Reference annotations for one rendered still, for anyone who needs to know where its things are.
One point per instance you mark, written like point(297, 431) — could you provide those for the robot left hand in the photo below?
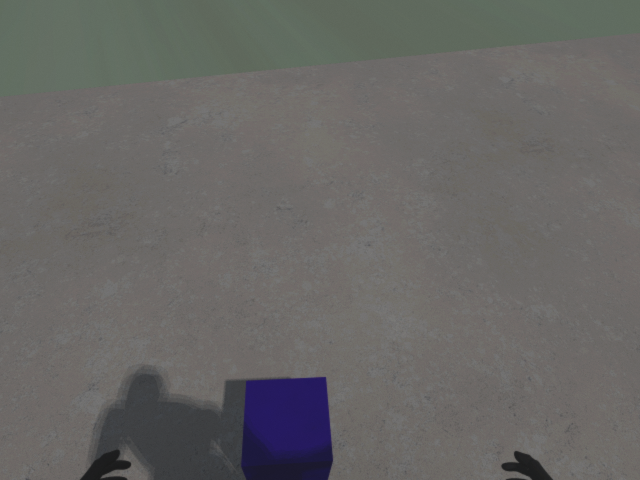
point(105, 464)

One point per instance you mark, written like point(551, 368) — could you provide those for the robot right hand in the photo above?
point(527, 466)

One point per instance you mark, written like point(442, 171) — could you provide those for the carton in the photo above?
point(286, 433)

